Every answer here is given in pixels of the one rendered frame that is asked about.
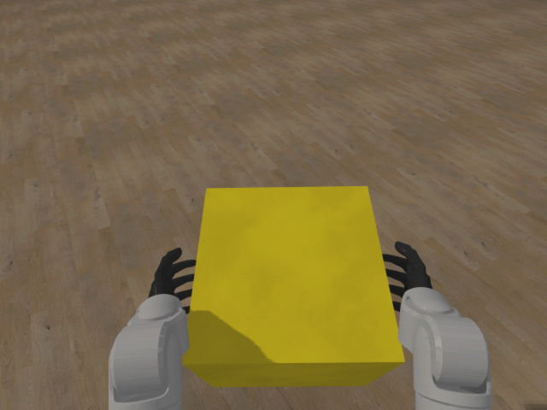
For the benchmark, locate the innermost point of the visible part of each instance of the right robot forearm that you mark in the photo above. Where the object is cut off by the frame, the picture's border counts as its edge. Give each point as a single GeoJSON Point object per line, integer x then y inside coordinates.
{"type": "Point", "coordinates": [451, 359]}

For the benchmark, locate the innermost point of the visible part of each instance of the robot left hand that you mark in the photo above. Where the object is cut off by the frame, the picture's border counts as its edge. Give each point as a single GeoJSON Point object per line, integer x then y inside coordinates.
{"type": "Point", "coordinates": [164, 284]}

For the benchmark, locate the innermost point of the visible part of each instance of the carton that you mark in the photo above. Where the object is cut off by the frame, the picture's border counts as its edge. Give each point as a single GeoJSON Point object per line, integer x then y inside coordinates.
{"type": "Point", "coordinates": [290, 290]}

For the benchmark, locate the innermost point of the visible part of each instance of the left robot forearm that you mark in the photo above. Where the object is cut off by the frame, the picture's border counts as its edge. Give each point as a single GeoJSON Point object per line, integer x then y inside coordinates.
{"type": "Point", "coordinates": [145, 368]}

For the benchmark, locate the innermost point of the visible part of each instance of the robot right hand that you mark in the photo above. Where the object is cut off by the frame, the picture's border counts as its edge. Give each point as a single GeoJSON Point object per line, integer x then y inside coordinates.
{"type": "Point", "coordinates": [415, 269]}

